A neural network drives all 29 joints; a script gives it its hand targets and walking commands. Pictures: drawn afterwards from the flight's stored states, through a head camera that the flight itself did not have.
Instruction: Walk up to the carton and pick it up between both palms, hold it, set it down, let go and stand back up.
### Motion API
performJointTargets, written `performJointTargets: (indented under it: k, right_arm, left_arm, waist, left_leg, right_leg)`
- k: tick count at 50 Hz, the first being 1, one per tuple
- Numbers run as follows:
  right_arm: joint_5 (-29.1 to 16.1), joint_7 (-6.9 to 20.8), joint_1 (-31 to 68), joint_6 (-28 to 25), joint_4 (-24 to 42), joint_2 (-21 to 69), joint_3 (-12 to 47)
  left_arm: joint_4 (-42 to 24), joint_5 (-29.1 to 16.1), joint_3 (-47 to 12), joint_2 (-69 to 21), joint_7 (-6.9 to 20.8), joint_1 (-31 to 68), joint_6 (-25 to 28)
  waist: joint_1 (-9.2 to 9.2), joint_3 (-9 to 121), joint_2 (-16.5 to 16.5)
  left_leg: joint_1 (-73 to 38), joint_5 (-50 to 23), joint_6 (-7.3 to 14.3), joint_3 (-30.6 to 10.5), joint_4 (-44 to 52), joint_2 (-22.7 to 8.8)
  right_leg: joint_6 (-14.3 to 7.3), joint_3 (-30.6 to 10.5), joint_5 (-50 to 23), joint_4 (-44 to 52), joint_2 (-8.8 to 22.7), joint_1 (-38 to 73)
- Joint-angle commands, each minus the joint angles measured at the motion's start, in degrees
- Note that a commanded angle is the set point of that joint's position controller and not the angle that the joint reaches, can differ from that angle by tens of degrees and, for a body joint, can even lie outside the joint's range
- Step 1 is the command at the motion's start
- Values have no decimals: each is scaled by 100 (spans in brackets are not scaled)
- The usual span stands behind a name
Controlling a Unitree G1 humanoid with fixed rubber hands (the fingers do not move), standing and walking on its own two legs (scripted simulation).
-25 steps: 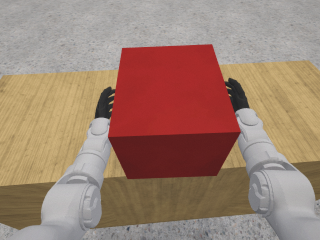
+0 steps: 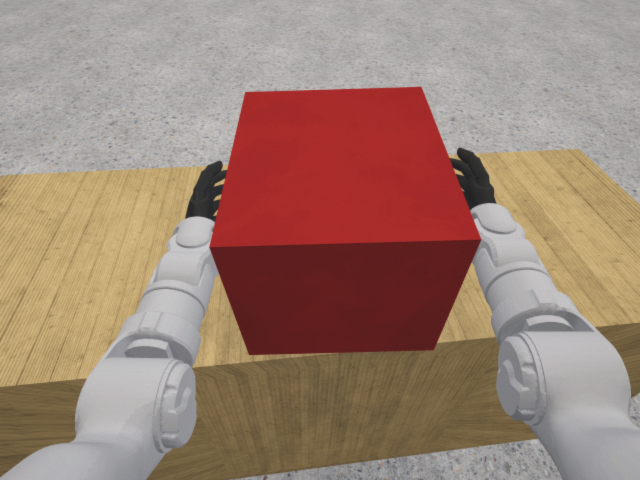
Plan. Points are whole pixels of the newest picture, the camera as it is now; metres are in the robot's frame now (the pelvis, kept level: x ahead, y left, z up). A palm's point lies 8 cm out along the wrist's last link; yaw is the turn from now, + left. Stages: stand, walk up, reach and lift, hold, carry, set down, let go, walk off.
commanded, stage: reach and lift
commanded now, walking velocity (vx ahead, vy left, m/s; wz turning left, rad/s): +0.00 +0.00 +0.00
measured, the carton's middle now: (337, 217) +0.46 +0.04 +0.10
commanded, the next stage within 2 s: hold in 1.58 s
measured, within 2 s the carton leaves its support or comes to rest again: neither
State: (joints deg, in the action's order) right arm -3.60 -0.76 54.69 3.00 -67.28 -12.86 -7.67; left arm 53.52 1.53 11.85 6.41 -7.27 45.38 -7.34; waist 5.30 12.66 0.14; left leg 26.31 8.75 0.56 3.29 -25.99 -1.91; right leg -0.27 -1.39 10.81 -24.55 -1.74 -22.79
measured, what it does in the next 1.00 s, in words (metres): stands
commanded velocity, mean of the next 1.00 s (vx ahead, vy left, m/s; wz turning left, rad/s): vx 0.00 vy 0.00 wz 0.00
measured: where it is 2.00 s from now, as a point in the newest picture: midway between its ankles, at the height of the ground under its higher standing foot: outside the picture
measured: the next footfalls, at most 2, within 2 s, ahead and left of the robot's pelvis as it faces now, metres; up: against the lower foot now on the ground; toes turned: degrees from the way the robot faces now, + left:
none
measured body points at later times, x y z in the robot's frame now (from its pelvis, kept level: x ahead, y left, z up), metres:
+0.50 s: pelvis +0.00 +0.00 +0.00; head -0.04 +0.01 +0.45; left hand +0.39 +0.20 +0.17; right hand +0.43 -0.16 +0.19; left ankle +0.04 +0.11 -0.74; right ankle +0.01 -0.12 -0.74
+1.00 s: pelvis -0.01 +0.01 +0.00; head -0.06 +0.01 +0.45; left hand +0.39 +0.20 +0.21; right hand +0.42 -0.16 +0.23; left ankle +0.04 +0.11 -0.74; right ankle +0.01 -0.12 -0.74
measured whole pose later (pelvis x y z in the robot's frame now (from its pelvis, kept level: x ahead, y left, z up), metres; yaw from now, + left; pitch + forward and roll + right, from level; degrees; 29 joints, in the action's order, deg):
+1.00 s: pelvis -0.01 +0.01 +0.00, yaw +0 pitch +2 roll -1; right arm -11.6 -4.3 53.9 21.2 -51.7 -12.9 -4.4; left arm 30.7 1.5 16.6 6.0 -5.6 43.9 -32.1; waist 0.4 11.0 0.1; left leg 18.2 8.3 1.1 3.3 -24.0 -1.2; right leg 0.1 -1.4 10.4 -22.7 -1.1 -14.6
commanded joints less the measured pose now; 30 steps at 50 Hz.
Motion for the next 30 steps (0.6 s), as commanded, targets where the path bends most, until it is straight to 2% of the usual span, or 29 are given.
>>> performJointTargets:
  k: [1, 2, 3, 4, 5, 6, 7, 8, 9, 10, 11, 13, 14, 15, 16, 17, 18, 19, 20, 21, 22, 23, 24, 25, 26, 27, 28, 29, 30]
  right_arm:
    - [-599, 700, 4679, -236, 2247, 4248, 1377]
    - [-681, 715, 4342, -144, 2231, 4369, 1548]
    - [-772, 707, 4234, -108, 2361, 4467, 1518]
    - [-687, 675, 4279, 9, 2272, 4212, 1391]
    - [-744, 650, 4138, 61, 2354, 4227, 1440]
    - [-846, 660, 4427, -2, 2834, 4316, 1632]
    - [-884, 631, 4106, 105, 2539, 4162, 1430]
    - [-947, 657, 4093, 130, 2506, 4222, 1558]
    - [-1034, 637, 4175, 213, 2730, 4367, 1768]
    - [-1088, 577, 4154, 214, 3096, 4340, 1778]
    - [-1155, 521, 4046, 268, 3337, 4425, 1942]
    - [-1095, 431, 3640, 471, 2999, 4302, 1890]
    - [-1139, 391, 3645, 524, 3123, 4230, 1912]
    - [-1204, 368, 3556, 641, 2963, 4147, 1942]
    - [-1270, 422, 3798, 631, 3119, 4033, 1950]
    - [-1326, 411, 3880, 641, 3267, 4062, 2007]
    - [-1289, 409, 3739, 749, 2940, 4034, 1852]
    - [-1388, 439, 3839, 758, 3261, 4004, 1960]
    - [-1426, 361, 3865, 779, 3674, 4130, 2020]
    - [-1519, 282, 3650, 839, 3906, 4135, 2147]
    - [-1693, 233, 3836, 831, 4397, 4345, 2442]
    - [-1697, 267, 3998, 858, 4498, 4242, 2419]
    - [-1666, 272, 4103, 988, 4192, 4203, 2347]
    - [-1617, 257, 3908, 1054, 4147, 4174, 2185]
    - [-1569, 242, 3813, 1142, 4071, 4283, 2261]
    - [-1535, 275, 3835, 1129, 3961, 4218, 2109]
    - [-1486, 260, 3926, 1157, 3971, 4281, 2140]
    - [-1559, 255, 3936, 1188, 4061, 4480, 2254]
    - [-1466, 285, 4160, 1208, 3984, 4328, 2073]
  left_arm:
    - [-2454, -867, -2111, -4103, 576, 5579, 208]
    - [-2563, -819, -2038, -4131, 535, 5260, 142]
    - [-3066, -991, -2405, -4187, 501, 5563, 123]
    - [-2453, -815, -2063, -3929, 549, 5255, -13]
    - [-2632, -893, -2241, -4007, 554, 5233, -70]
    - [-3267, -1066, -2552, -4257, 469, 5366, -81]
    - [-3020, -933, -2458, -4109, 487, 5315, -186]
    - [-3533, -1007, -2543, -4124, 440, 5473, -184]
    - [-3431, -934, -2313, -4034, 451, 5272, -290]
    - [-3308, -905, -2291, -4030, 492, 5031, -352]
    - [-3523, -919, -2398, -3982, 503, 4823, -458]
    - [-3213, -694, -2076, -3756, 652, 4541, -687]
    - [-3487, -689, -2129, -3733, 665, 4482, -775]
    - [-3540, -638, -2105, -3805, 691, 4367, -895]
    - [-3741, -650, -2245, -4009, 668, 4535, -965]
    - [-3874, -711, -2321, -4027, 669, 4478, -1061]
    - [-3536, -511, -1943, -3777, 719, 4484, -1148]
    - [-3898, -589, -2216, -4007, 697, 4450, -1259]
    - [-4078, -714, -2258, -3948, 759, 4330, -1309]
    - [-4062, -648, -2259, -3898, 816, 4020, -1464]
    - [-4148, -642, -2244, -3781, 849, 3838, -1491]
    - [-4473, -712, -2445, -4073, 821, 4084, -1492]
    - [-4125, -570, -2132, -3867, 829, 4154, -1556]
    - [-4266, -615, -2204, -3732, 877, 4400, -1616]
    - [-4121, -514, -2029, -3555, 962, 4369, -1697]
    - [-4236, -552, -2189, -3741, 929, 4506, -1709]
    - [-4181, -454, -2172, -3702, 976, 4414, -1769]
    - [-4220, -489, -2127, -3708, 992, 4395, -1798]
    - [-4151, -536, -2215, -3785, 983, 4684, -1803]
  waist:
    - [-106, 3360, -57]
    - [-40, 3349, -125]
    - [-322, 3802, 74]
    - [-234, 3232, 10]
    - [-343, 3314, 60]
    - [-373, 4080, 107]
    - [-470, 3498, 266]
    - [-457, 3583, 234]
    - [-200, 3568, 47]
    - [-268, 3528, -132]
    - [-348, 3731, -76]
    - [-332, 3095, -247]
    - [-440, 3168, -151]
    - [-449, 2801, -7]
    - [-413, 2875, 219]
    - [-423, 2959, 165]
    - [-377, 2488, 18]
    - [-438, 2775, 245]
    - [-489, 2771, -29]
    - [-590, 2661, -2]
    - [-400, 2942, -153]
    - [-477, 3324, 74]
    - [-335, 2866, -71]
    - [-579, 2633, 54]
    - [-429, 2578, -59]
    - [-529, 2593, 193]
    - [-490, 2395, 187]
    - [-493, 2363, 12]
    - [-564, 2308, 136]
  left_leg:
    - [-2072, -1472, -255, -285, 491, 213]
    - [-2286, -1630, -261, -269, 486, 193]
    - [-2565, -1859, -366, -378, 412, 203]
    - [-2269, -1535, -270, -281, 461, 265]
    - [-2392, -1561, -298, -346, 440, 242]
    - [-2682, -2086, -395, -454, 341, 176]
    - [-2587, -1761, -415, -446, 390, 218]
    - [-2822, -1927, -405, -450, 359, 196]
    - [-2693, -1962, -296, -407, 355, 230]
    - [-2617, -2082, -260, -417, 323, 268]
    - [-2749, -2305, -283, -391, 231, 311]
    - [-2645, -1915, -200, -368, 376, 315]
    - [-2656, -2117, -221, -372, 356, 336]
    - [-2759, -2029, -273, -415, 410, 294]
    - [-2900, -1940, -345, -446, 435, 255]
    - [-2973, -1855, -353, -432, 424, 291]
    - [-2818, -1598, -251, -434, 504, 267]
    - [-2949, -1891, -317, -448, 451, 239]
    - [-2846, -2115, -258, -487, 398, 266]
    - [-2947, -2145, -261, -430, 362, 329]
    - [-2844, -2327, -191, -388, 286, 375]
    - [-2976, -2409, -271, -458, 282, 322]
    - [-2754, -1927, -197, -486, 425, 336]
    - [-2649, -1612, -218, -482, 510, 334]
    - [-2608, -1322, -89, -428, 543, 356]
    - [-2681, -1269, -190, -461, 604, 314]
    - [-2604, -1127, -139, -420, 661, 362]
    - [-2553, -1163, -124, -401, 660, 352]
    - [-2481, -828, -168, -456, 765, 308]
  right_leg:
    - [198, 303, -1449, 558, -89, 1683]
    - [195, 344, -1522, 622, -151, 1548]
    - [172, 347, -1692, 617, -159, 1494]
    - [211, 256, -1444, 768, -125, 1468]
    - [197, 292, -1414, 734, -140, 1407]
    - [140, 373, -1763, 608, -233, 1477]
    - [144, 341, -1357, 732, -209, 1306]
    - [143, 359, -1462, 705, -224, 1220]
    - [188, 276, -1550, 731, -189, 1505]
    - [234, 237, -1894, 673, -190, 1651]
    - [234, 224, -2242, 637, -180, 1843]
    - [268, 164, -1901, 759, -146, 1935]
    - [313, 157, -2284, 673, -109, 2049]
    - [271, 160, -2055, 709, -147, 1916]
    - [192, 202, -1609, 764, -197, 1755]
    - [186, 252, -1572, 793, -209, 1710]
    - [180, 213, -1298, 841, -216, 1591]
    - [155, 236, -1526, 762, -216, 1723]
    - [215, 171, -2031, 693, -185, 1919]
    - [259, 151, -2215, 728, -175, 2034]
    - [316, 62, -2697, 623, -150, 2492]
    - [252, 138, -2419, 602, -252, 2294]
    - [252, 163, -1807, 711, -233, 2037]
    - [290, 130, -1706, 740, -165, 2000]
    - [282, 53, -1521, 794, -97, 1989]
    - [229, 100, -1284, 788, -121, 1814]
    - [225, 85, -1265, 824, -75, 1799]
    - [238, 78, -1341, 779, -109, 1913]
    - [219, 119, -843, 815, -113, 1738]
